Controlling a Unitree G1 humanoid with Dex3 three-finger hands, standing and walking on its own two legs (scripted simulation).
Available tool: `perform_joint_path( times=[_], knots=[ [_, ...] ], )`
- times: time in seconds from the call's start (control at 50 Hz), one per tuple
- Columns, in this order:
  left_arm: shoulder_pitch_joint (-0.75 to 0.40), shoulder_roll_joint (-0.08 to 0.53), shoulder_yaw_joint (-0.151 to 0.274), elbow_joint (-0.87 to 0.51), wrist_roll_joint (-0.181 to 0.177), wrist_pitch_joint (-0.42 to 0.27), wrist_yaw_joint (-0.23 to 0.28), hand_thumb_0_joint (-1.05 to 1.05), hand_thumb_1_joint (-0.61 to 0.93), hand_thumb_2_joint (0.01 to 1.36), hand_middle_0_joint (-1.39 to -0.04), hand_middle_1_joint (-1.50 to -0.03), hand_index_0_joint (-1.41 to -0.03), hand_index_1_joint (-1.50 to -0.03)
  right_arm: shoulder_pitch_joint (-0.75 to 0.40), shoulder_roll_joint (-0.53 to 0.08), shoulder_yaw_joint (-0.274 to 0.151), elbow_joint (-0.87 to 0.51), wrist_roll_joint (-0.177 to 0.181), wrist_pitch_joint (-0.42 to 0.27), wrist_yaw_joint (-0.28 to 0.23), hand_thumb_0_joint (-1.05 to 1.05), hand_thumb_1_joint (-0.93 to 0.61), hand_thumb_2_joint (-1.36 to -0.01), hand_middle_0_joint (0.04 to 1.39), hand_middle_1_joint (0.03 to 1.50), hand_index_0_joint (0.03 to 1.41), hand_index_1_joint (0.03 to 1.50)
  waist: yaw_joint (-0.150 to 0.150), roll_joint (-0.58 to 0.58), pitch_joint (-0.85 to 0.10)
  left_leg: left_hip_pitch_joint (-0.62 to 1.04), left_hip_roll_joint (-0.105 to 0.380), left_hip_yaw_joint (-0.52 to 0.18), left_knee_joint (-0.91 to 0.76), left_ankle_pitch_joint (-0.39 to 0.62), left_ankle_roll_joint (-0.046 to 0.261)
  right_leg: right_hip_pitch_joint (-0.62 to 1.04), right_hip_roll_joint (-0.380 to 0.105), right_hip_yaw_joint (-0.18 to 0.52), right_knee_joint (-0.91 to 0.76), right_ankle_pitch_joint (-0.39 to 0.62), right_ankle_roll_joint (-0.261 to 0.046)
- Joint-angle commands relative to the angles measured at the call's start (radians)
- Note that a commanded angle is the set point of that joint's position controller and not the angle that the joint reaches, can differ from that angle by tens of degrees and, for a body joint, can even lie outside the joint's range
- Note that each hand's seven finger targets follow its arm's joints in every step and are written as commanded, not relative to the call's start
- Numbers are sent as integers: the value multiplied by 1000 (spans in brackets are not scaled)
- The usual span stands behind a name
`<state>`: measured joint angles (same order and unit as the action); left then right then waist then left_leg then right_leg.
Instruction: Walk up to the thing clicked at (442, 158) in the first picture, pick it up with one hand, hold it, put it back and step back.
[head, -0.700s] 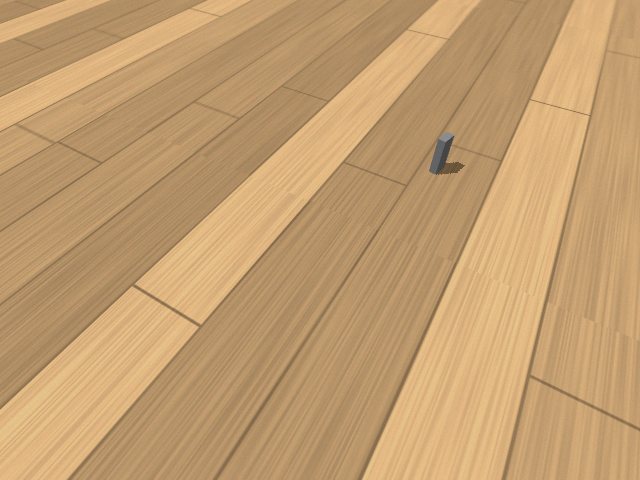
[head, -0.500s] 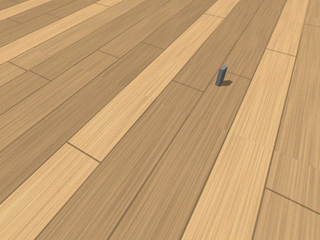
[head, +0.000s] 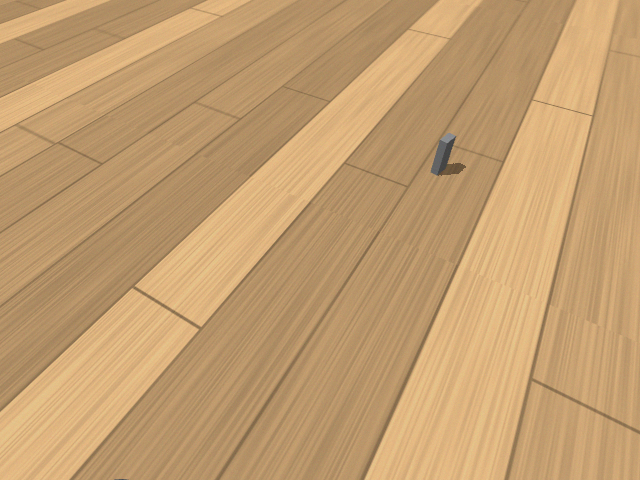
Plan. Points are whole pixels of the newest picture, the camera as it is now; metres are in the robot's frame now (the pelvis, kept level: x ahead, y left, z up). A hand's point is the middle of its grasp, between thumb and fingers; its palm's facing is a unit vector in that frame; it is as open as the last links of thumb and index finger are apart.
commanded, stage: stand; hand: left
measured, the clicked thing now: (442, 154) +1.58 -0.53 -0.69
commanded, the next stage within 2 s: walk up in 0.42 s
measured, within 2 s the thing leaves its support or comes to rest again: neither
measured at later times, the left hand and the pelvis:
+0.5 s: hand out of the picture +0.08 +0.25 -0.15, palm faces -0.07 -0.94 -0.33, open 7.4 cm; pelvis +0.00 +0.00 +0.00, yaw -4 degrees
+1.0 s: hand (248, 397) +0.25 +0.13 -0.14, palm faces -0.25 -0.90 -0.35, open 7.4 cm; pelvis +0.15 -0.13 -0.01, yaw -17 degrees
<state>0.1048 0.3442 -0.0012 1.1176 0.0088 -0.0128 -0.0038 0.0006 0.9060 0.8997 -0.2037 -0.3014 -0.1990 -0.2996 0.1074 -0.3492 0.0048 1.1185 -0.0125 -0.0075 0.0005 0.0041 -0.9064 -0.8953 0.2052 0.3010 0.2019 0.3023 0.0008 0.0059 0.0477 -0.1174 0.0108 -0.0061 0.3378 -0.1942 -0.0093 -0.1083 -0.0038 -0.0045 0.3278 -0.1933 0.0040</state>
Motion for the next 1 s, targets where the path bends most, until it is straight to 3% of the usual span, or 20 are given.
perform_joint_path(
  times=[0.0,0.38,0.4,0.42,0.44,0.46,0.5,0.54,0.58,0.64,0.66,0.7,0.72,0.74,0.76,0.78,0.8,0.86,0.92,0.98],
  knots=[
    [-30,210,41,-56,-2,-20,14,0,900,900,-200,-300,-200,-300,-33,-204,-41,-59,6,-26,-11,0,-900,-900,200,300,200,300,0,-9,-73,23,117,-85,-52,192,28,13,-122,82,-36,173,-31],
    [-29,216,44,-58,0,-20,14,0,900,900,-200,-300,-200,-300,-28,-206,-42,-58,4,-25,-13,0,-900,-900,200,300,200,300,0,-15,-83,38,120,-80,-53,176,33,15,-127,91,-45,166,-31],
    [8,321,125,-164,32,-13,-32,0,900,900,-200,-300,-200,-300,42,-339,-126,-136,-19,-57,-2,0,-900,-900,200,300,200,300,-31,-59,-149,179,121,-70,43,-302,99,-174,-60,143,62,-301,-68],
    [-66,286,114,-178,34,-2,-53,0,900,900,-200,-300,-200,-300,100,-358,-146,-110,-28,-67,1,0,-900,-900,200,300,200,300,-79,24,-77,306,183,-133,-7,-464,137,-460,-41,97,164,-390,-59],
    [-167,243,113,-228,38,1,-71,0,900,900,-200,-300,-200,-300,175,-392,-171,-110,-26,-75,-3,0,-900,-900,200,300,200,300,-139,176,-21,305,359,-325,-157,-558,211,-615,-12,29,434,-295,-38],
    [-186,249,117,-261,45,1,-75,0,900,900,-200,-300,-200,-300,160,-399,-173,-140,-23,-84,-3,0,-900,-900,200,300,200,300,-126,125,33,227,482,-390,-208,-505,265,-683,-84,86,565,-270,-26],
    [-92,274,124,-248,37,-6,-93,0,900,900,-200,-300,-200,-300,96,-367,-166,-183,-21,-97,-3,0,-900,-900,200,300,200,300,-55,33,-2,141,440,-311,-210,-447,238,-593,-139,138,620,-208,-26],
    [-20,271,131,-240,26,0,-119,0,900,900,-200,-300,-200,-300,23,-366,-167,-223,-33,-99,5,0,-900,-900,200,300,200,300,-11,134,30,72,393,-184,-225,-441,227,-525,-155,89,566,-195,-7],
    [-10,259,133,-247,23,2,-137,0,900,900,-200,-300,-200,-300,0,-362,-168,-246,-39,-102,16,0,-900,-900,200,300,200,300,-5,169,46,0,334,-46,-197,-375,194,-421,-144,35,450,-164,-1],
    [8,258,140,-244,23,-3,-143,0,900,900,-200,-300,-200,-300,-5,-359,-166,-253,-43,-100,23,0,-900,-900,200,300,200,300,9,143,44,-124,268,82,-115,-372,153,-233,-101,-56,369,-93,-7],
    [49,255,142,-235,25,-5,-139,0,900,900,-200,-300,-200,-300,-13,-361,-165,-253,-41,-95,24,0,-900,-900,200,300,200,300,25,138,25,-134,265,105,-58,-361,151,-178,-87,-94,353,-78,-11],
    [183,281,158,-197,33,-14,-122,0,900,900,-200,-300,-200,-300,-20,-338,-154,-259,-36,-81,22,0,-900,-900,200,300,200,300,99,-1,-21,-240,219,167,188,-339,131,12,-32,-140,305,-69,-21],
    [336,337,186,-159,33,-27,-99,0,900,900,-200,-300,-200,-300,15,-284,-131,-260,-39,-73,24,0,-900,-900,200,300,200,300,174,-206,-102,-351,144,206,538,-211,103,213,-1,-71,235,-199,-53],
    [426,448,213,-166,33,-37,-74,0,900,900,-200,-300,-200,-300,8,-179,-90,-313,-18,-78,31,0,-900,-900,200,300,200,300,213,-505,-74,-616,-8,193,858,-414,41,247,-221,397,-35,-518,-134],
    [347,483,202,-210,9,-39,-76,0,900,900,-200,-300,-200,-300,-11,-273,-108,-334,-12,-77,32,0,-900,-900,200,300,200,300,152,-339,-55,-622,18,27,910,-382,23,117,-380,789,-219,-680,-249],
    [250,476,197,-243,-7,-39,-70,0,900,900,-200,-300,-200,-300,-29,-331,-121,-312,-4,-77,33,0,-900,-900,200,300,200,300,107,-147,6,-602,93,-34,920,-288,28,31,-388,757,-218,-719,-268],
    [193,436,183,-257,-12,-41,-62,0,900,900,-200,-300,-200,-300,19,-331,-125,-281,4,-76,38,0,-900,-900,200,300,200,300,69,-96,12,-578,119,-33,894,-208,35,19,-335,622,-174,-625,-233],
    [149,364,158,-274,-8,-58,-55,0,900,900,-200,-300,-200,-300,137,-312,-125,-241,-2,-70,49,0,-900,-900,200,300,200,300,12,-146,36,-443,146,-27,727,-122,37,-119,-234,381,-139,-423,-188],
    [132,355,154,-309,-1,-69,-58,0,900,900,-200,-300,-200,-300,140,-299,-133,-271,-11,-64,70,0,-900,-900,200,300,200,300,1,-156,56,-403,134,1,546,-109,12,-184,-211,291,-152,-385,-207],
    [164,349,153,-326,-1,-78,-56,0,900,900,-200,-300,-200,-300,89,-286,-137,-304,-21,-70,75,0,-900,-900,200,300,200,300,27,-108,35,-393,122,24,428,-38,-3,-146,-200,250,-127,-341,-206]
  ],
)
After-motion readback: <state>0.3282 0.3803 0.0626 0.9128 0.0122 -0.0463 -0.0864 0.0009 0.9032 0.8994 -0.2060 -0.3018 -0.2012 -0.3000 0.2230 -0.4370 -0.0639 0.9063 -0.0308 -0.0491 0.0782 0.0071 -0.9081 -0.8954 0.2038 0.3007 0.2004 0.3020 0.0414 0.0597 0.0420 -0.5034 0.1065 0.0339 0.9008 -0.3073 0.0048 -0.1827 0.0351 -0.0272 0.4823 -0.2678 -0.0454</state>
